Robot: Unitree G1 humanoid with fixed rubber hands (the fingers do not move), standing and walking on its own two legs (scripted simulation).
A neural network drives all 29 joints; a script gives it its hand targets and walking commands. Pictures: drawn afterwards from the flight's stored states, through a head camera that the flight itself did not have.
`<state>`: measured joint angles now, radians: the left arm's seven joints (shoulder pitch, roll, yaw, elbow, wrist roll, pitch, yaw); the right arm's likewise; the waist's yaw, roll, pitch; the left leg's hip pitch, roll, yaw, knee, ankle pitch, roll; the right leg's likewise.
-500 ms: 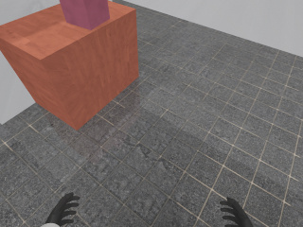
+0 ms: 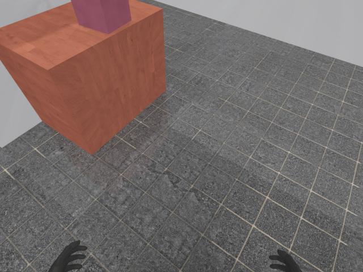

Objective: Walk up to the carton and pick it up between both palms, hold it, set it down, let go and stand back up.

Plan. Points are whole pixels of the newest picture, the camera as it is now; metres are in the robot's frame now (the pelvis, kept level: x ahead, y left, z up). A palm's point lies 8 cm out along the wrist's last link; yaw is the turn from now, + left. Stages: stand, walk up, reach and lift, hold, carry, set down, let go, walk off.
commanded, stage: stand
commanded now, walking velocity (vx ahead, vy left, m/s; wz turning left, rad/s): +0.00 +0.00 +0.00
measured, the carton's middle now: out of the picture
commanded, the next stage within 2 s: walk up in 1.78 s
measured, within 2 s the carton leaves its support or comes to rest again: neither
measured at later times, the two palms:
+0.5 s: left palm out of the picture +0.09 +0.29 -0.11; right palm out of the picture +0.08 -0.25 -0.11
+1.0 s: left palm out of the picture +0.05 +0.30 -0.11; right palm out of the picture +0.04 -0.25 -0.12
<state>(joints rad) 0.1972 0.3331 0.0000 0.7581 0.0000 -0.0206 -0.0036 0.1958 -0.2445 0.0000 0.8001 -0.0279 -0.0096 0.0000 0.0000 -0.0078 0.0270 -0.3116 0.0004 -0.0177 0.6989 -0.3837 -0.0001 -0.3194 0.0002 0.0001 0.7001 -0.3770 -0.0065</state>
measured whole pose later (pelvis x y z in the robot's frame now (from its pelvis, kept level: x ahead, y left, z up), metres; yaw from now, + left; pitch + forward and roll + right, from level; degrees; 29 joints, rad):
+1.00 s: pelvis -0.03 +0.01 +0.00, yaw +0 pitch -2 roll -1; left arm 0.20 0.35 0.00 0.96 0.00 -0.03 0.00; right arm 0.20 -0.25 0.00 0.99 -0.02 -0.01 0.00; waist 0.00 -0.01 0.03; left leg -0.31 0.00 -0.02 0.68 -0.33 0.00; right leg -0.31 0.00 0.00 0.65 -0.31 0.00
